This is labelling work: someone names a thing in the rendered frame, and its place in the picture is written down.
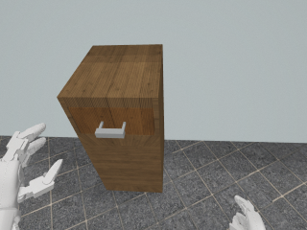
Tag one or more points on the right robot hand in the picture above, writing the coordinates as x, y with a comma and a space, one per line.
252, 220

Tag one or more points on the drawer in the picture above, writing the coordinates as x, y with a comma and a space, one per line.
139, 120

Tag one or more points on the handle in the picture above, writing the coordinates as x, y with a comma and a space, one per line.
110, 132

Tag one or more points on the left robot forearm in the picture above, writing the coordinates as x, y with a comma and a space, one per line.
9, 218

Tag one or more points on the cabinet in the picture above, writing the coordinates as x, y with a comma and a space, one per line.
122, 76

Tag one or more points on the left robot hand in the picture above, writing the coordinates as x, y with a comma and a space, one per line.
18, 156

